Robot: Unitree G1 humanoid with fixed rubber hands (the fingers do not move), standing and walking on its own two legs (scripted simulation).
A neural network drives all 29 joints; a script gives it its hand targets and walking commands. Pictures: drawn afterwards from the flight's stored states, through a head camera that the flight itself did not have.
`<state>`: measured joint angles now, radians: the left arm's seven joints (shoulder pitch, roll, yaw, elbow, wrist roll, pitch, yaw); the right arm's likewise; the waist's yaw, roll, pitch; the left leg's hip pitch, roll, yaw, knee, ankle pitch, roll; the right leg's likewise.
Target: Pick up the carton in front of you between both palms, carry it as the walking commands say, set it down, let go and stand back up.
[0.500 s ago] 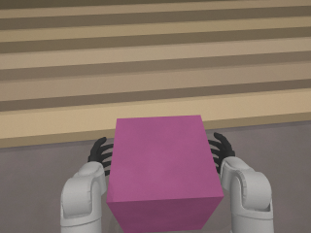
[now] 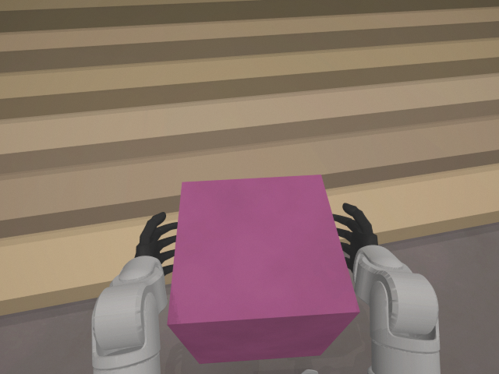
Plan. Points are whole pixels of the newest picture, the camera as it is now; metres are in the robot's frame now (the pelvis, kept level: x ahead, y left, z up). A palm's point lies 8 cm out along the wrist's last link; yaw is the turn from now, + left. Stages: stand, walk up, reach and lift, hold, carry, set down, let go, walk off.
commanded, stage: carry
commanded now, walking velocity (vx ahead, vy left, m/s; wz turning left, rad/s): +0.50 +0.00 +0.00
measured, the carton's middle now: (256, 275) +0.28 +0.00 +0.02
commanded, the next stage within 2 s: none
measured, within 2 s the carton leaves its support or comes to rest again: neither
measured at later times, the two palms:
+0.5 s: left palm (176, 81) +0.68 +0.15 +0.16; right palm (310, 76) +0.69 -0.15 +0.16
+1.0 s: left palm (198, 30) +1.06 +0.12 +0.14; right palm (293, 29) +1.06 -0.18 +0.14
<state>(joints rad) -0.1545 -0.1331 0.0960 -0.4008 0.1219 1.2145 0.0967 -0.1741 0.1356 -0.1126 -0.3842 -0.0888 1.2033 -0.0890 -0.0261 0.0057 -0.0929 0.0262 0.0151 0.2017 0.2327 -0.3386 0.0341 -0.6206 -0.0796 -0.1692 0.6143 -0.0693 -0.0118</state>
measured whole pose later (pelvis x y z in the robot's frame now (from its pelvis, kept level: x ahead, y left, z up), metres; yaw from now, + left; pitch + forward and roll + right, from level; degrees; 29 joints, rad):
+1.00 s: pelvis +0.67 -0.02 -0.01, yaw +2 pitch +6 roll -1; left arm -0.81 -0.04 0.30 -0.13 0.10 1.31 0.13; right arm -0.80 0.04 -0.30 -0.11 -0.03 1.27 -0.15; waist -0.08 0.00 0.08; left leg -0.04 0.04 0.09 0.41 -0.38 0.03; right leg -1.06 -0.06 -0.11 1.32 -0.46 -0.11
